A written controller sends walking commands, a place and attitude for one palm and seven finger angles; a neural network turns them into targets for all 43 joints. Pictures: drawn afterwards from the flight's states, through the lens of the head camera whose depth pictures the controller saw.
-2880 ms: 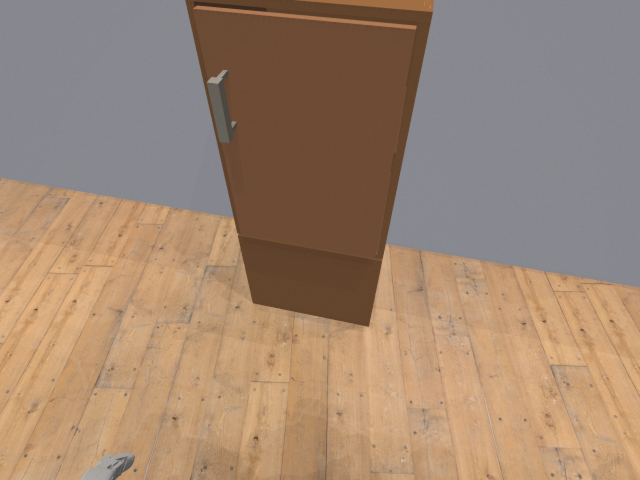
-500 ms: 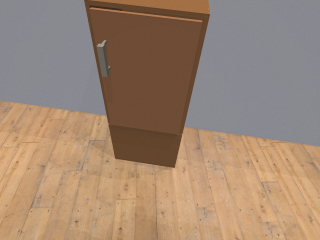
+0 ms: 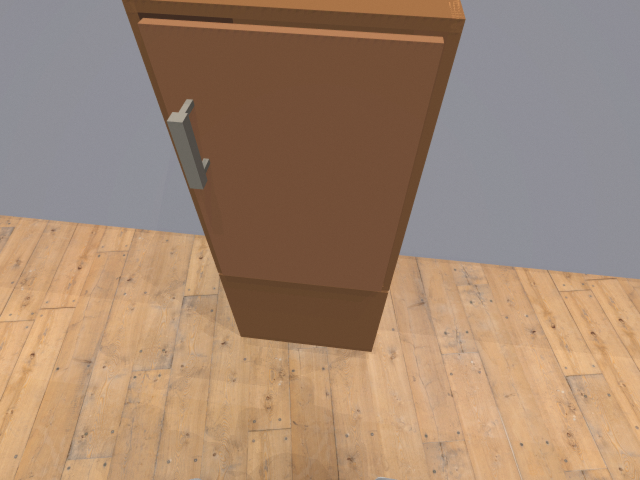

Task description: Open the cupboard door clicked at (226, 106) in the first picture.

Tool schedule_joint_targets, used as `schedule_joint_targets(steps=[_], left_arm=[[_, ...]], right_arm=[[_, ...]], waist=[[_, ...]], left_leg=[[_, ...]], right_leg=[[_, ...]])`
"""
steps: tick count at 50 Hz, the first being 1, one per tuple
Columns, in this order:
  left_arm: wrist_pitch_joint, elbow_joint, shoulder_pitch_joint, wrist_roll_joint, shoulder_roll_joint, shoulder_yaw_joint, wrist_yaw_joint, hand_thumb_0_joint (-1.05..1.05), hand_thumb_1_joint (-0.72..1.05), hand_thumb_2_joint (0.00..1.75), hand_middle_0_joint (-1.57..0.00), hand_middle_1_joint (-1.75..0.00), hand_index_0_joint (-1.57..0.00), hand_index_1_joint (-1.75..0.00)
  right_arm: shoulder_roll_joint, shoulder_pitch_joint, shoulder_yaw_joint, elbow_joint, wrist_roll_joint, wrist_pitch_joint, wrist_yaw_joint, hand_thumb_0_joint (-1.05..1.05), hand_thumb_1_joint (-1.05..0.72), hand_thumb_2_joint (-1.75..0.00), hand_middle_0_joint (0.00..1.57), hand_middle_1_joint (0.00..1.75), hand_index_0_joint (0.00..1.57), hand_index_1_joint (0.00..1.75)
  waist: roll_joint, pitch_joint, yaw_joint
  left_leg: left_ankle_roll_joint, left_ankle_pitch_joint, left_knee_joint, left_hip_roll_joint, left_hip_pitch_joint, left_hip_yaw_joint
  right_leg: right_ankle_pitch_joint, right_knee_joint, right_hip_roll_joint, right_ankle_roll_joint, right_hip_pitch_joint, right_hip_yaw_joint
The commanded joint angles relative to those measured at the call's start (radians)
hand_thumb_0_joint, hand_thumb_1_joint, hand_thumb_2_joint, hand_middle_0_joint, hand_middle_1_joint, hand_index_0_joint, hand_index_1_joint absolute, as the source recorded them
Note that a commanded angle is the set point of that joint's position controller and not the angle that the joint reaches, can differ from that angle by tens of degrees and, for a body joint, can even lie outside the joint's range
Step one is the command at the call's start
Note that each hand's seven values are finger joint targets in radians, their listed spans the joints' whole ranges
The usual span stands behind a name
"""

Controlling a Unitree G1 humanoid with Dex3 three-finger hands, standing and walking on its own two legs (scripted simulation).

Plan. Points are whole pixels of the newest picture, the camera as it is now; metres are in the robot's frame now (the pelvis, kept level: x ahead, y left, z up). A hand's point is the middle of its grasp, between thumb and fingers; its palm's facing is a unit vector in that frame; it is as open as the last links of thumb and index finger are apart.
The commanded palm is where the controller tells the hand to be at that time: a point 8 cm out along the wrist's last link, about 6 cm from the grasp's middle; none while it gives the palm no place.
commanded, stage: come to a stop and stand still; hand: left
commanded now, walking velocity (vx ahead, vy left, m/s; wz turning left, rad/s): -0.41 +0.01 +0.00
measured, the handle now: (193, 145) +0.57 +0.23 +0.08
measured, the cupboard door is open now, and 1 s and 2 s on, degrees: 0 0 0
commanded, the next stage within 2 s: look again from close up in 1.44 s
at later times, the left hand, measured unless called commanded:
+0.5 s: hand out of the picture +0.06 +0.28 -0.17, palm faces +0.05 -0.98 -0.20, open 7.4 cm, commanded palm none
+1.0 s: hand out of the picture -0.03 +0.18 -0.14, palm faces +0.01 -0.97 -0.25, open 7.4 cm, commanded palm none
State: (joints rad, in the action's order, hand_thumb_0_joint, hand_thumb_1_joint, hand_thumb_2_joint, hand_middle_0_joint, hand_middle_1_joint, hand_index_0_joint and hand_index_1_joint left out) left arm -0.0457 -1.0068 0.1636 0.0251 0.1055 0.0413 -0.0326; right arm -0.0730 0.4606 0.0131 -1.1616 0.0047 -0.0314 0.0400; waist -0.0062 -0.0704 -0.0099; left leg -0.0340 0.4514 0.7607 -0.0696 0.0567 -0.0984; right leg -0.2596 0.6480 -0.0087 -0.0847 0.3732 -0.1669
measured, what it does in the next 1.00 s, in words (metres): steps on the spot: left foot, then right foot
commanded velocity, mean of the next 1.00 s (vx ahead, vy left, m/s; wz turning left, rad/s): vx -0.06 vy -0.08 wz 0.00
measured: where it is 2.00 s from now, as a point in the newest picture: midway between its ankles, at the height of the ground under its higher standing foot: outside the picture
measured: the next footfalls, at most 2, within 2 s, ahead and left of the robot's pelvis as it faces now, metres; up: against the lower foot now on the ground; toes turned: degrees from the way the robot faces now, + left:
left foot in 0.34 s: +0.09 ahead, +0.18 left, +0.00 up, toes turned +3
right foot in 0.88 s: -0.05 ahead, -0.08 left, +0.00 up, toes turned -7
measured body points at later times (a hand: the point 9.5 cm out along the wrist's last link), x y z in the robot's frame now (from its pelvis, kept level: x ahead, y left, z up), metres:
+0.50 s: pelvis +0.02 +0.08 +0.02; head +0.06 +0.13 +0.46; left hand +0.06 +0.33 -0.16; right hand +0.10 -0.15 -0.11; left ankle +0.05 +0.18 -0.72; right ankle -0.03 -0.07 -0.62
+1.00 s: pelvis -0.05 +0.01 +0.03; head -0.07 -0.03 +0.47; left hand -0.03 +0.24 -0.12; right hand -0.10 -0.22 -0.15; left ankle +0.01 +0.16 -0.68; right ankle -0.09 -0.08 -0.72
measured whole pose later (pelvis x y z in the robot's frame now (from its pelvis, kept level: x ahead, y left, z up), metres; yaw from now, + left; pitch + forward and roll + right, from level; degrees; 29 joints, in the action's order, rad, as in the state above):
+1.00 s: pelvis -0.05 +0.01 +0.03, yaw -3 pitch -1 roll +2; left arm 0.03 -1.07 0.32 0.02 0.13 0.03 -0.03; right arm -0.20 0.36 0.07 -1.12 -0.03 0.07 0.01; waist -0.05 0.04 -0.02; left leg 0.02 0.33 0.73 0.06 0.40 -0.02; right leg -0.29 0.42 -0.01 -0.04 0.12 -0.07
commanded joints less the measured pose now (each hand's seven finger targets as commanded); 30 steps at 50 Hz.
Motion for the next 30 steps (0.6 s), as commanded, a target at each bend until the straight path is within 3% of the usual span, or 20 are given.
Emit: schedule_joint_targets(steps=[1,3,4,5,7,12,14,15,16,17,18,19,20,21,22,24,26,28,30], left_arm=[[0.016,-0.021,0.225,-0.005,0.198,0.039,-0.039,0.0,0.9,0.9,-0.2,-0.3,-0.2,-0.3],[0.024,0.013,0.123,-0.004,0.153,0.018,-0.037,0.0,0.9,0.9,-0.2,-0.3,-0.2,-0.3],[0.026,0.025,0.089,-0.002,0.156,0.016,-0.036,0.0,0.9,0.9,-0.2,-0.3,-0.2,-0.3],[0.03,0.039,0.069,0.0,0.168,0.018,-0.033,0.0,0.9,0.9,-0.2,-0.3,-0.2,-0.3],[0.037,0.06,0.045,0.0,0.199,0.032,-0.026,0.0,0.9,0.9,-0.2,-0.3,-0.2,-0.3],[0.058,0.082,0.048,0.009,0.241,0.053,-0.01,0.0,0.9,0.9,-0.2,-0.3,-0.2,-0.3],[0.065,0.084,0.049,0.009,0.247,0.057,-0.007,0.0,0.9,0.9,-0.2,-0.3,-0.2,-0.3],[0.07,0.084,0.044,0.004,0.245,0.058,-0.005,0.0,0.9,0.9,-0.2,-0.3,-0.2,-0.3],[0.075,0.085,0.056,-0.002,0.215,0.053,-0.006,0.0,0.9,0.9,-0.2,-0.3,-0.2,-0.3],[0.085,0.096,0.116,-0.012,0.154,0.04,-0.003,0.0,0.9,0.9,-0.2,-0.3,-0.2,-0.3],[0.094,0.104,0.121,-0.01,0.146,0.035,-0.008,0.0,0.9,0.9,-0.2,-0.3,-0.2,-0.3],[0.103,0.106,0.122,-0.005,0.18,0.045,-0.013,0.0,0.9,0.9,-0.2,-0.3,-0.2,-0.3],[0.112,0.095,0.106,0.005,0.172,0.052,-0.012,0.0,0.9,0.9,-0.2,-0.3,-0.2,-0.3],[0.109,0.085,0.115,0.007,0.192,0.059,-0.004,0.0,0.9,0.9,-0.2,-0.3,-0.2,-0.3],[0.107,0.075,0.134,0.006,0.205,0.064,0.004,0.0,0.9,0.9,-0.2,-0.3,-0.2,-0.3],[0.109,0.056,0.17,0.004,0.199,0.065,0.015,0.0,0.9,0.9,-0.2,-0.3,-0.2,-0.3],[0.111,0.046,0.183,0.004,0.2,0.066,0.021,0.0,0.9,0.9,-0.2,-0.3,-0.2,-0.3],[0.115,0.048,0.176,0.005,0.197,0.067,0.024,0.0,0.9,0.9,-0.2,-0.3,-0.2,-0.3],[0.117,0.047,0.162,0.004,0.19,0.064,0.027,0.0,0.9,0.9,-0.2,-0.3,-0.2,-0.3]], right_arm=[[-0.093,-0.041,0.046,0.098,-0.002,0.02,0.019,0.0,-0.9,-0.9,0.2,0.3,0.2,0.3],[-0.07,-0.07,0.044,0.105,-0.009,0.06,0.006,0.0,-0.9,-0.9,0.2,0.3,0.2,0.3],[-0.06,-0.066,0.044,0.108,-0.011,0.076,0.001,0.0,-0.9,-0.9,0.2,0.3,0.2,0.3],[-0.065,-0.066,0.046,0.116,-0.013,0.086,-0.004,0.0,-0.9,-0.9,0.2,0.3,0.2,0.3],[-0.081,-0.079,0.05,0.127,-0.014,0.088,-0.012,0.0,-0.9,-0.9,0.2,0.3,0.2,0.3],[-0.128,-0.188,0.056,0.182,-0.013,0.072,-0.015,0.0,-0.9,-0.9,0.2,0.3,0.2,0.3],[-0.145,-0.19,0.06,0.189,-0.014,0.062,-0.013,0.0,-0.9,-0.9,0.2,0.3,0.2,0.3],[-0.154,-0.162,0.061,0.181,-0.015,0.055,-0.013,0.0,-0.9,-0.9,0.2,0.3,0.2,0.3],[-0.182,-0.12,0.065,0.166,-0.017,0.044,-0.015,0.0,-0.9,-0.9,0.2,0.3,0.2,0.3],[-0.289,-0.119,0.081,0.179,-0.028,0.031,-0.01,0.0,-0.9,-0.9,0.2,0.3,0.2,0.3],[-0.357,-0.119,0.089,0.202,-0.03,0.034,0.002,0.0,-0.9,-0.9,0.2,0.3,0.2,0.3],[-0.354,-0.152,0.083,0.22,-0.035,0.037,0.01,0.0,-0.9,-0.9,0.2,0.3,0.2,0.3],[-0.32,-0.206,0.078,0.221,-0.036,0.032,0.024,0.0,-0.9,-0.9,0.2,0.3,0.2,0.3],[-0.298,-0.257,0.067,0.24,-0.037,0.029,0.027,0.0,-0.9,-0.9,0.2,0.3,0.2,0.3],[-0.278,-0.282,0.059,0.255,-0.038,0.028,0.027,0.0,-0.9,-0.9,0.2,0.3,0.2,0.3],[-0.261,-0.261,0.056,0.246,-0.033,0.022,0.028,0.0,-0.9,-0.9,0.2,0.3,0.2,0.3],[-0.253,-0.222,0.056,0.23,-0.028,0.019,0.032,0.0,-0.9,-0.9,0.2,0.3,0.2,0.3],[-0.256,-0.176,0.061,0.213,-0.029,0.019,0.033,0.0,-0.9,-0.9,0.2,0.3,0.2,0.3],[-0.265,-0.155,0.066,0.202,-0.03,0.021,0.03,0.0,-0.9,-0.9,0.2,0.3,0.2,0.3]], waist=[[0.076,0.094,0.077],[-0.006,0.009,0.008],[0.007,0.005,-0.013],[0.059,0.01,-0.022],[0.116,0.052,-0.024],[0.195,0.118,0.008],[0.207,0.142,0.001],[0.202,0.162,-0.018],[0.104,0.184,-0.036],[-0.193,0.19,-0.025],[-0.3,0.188,-0.04],[-0.171,0.166,-0.028],[-0.205,0.12,-0.012],[-0.194,0.073,0.009],[-0.159,0.065,0.018],[-0.155,0.107,0.021],[-0.154,0.133,0.013],[-0.17,0.16,-0.006],[-0.181,0.146,-0.017]], left_leg=[[0.037,0.124,0.525,0.061,0.339,0.174],[0.043,0.063,0.483,0.098,0.308,0.16],[0.052,0.045,0.442,0.094,0.296,0.144],[0.062,0.031,0.398,0.092,0.304,0.125],[0.079,-0.011,0.312,0.097,0.314,0.092],[0.088,-0.037,0.114,0.09,0.31,0.052],[0.085,-0.113,-0.039,0.092,0.26,0.041],[0.083,-0.228,-0.159,0.094,0.187,0.034],[0.082,-0.405,-0.32,0.148,0.07,0.066],[0.014,-0.759,-0.384,0.372,-0.017,0.306],[-0.103,-1.047,-0.412,0.547,0.06,0.503],[-0.16,-0.957,-0.408,0.568,0.147,0.429],[-0.121,-0.905,-0.43,0.5,0.188,0.373],[-0.118,-0.834,-0.419,0.459,0.202,0.351],[-0.108,-0.777,-0.423,0.423,0.19,0.302],[-0.075,-0.713,-0.431,0.37,0.124,0.23],[-0.057,-0.673,-0.441,0.362,0.071,0.215],[-0.058,-0.61,-0.458,0.371,0.013,0.231],[-0.067,-0.505,-0.484,0.38,0.002,0.241]], right_leg=[[1.081,-0.215,-0.435,-0.236,-0.264,0.396],[0.865,-0.282,-0.354,-0.158,-0.054,0.267],[0.823,-0.292,-0.326,-0.132,-0.019,0.214],[0.805,-0.291,-0.305,-0.118,-0.022,0.177],[0.758,-0.271,-0.275,-0.107,-0.057,0.133],[0.707,-0.195,-0.245,-0.096,-0.158,0.147],[0.653,-0.143,-0.232,-0.075,-0.182,0.16],[0.561,-0.1,-0.21,-0.042,-0.165,0.144],[0.357,-0.014,-0.18,0.006,-0.117,0.119],[-0.083,0.141,-0.056,0.086,0.055,0.062],[-0.429,0.395,0.035,0.109,0.108,0.145],[-0.389,0.526,0.006,0.094,0.078,0.252],[-0.316,0.579,0.009,0.103,0.125,0.284],[-0.257,0.631,0.009,0.11,0.154,0.277],[-0.189,0.665,0.009,0.12,0.172,0.28],[-0.1,0.685,0.017,0.137,0.177,0.269],[-0.072,0.657,0.014,0.147,0.174,0.266],[-0.073,0.61,0.01,0.154,0.171,0.27],[-0.087,0.53,-0.004,0.155,0.162,0.256]])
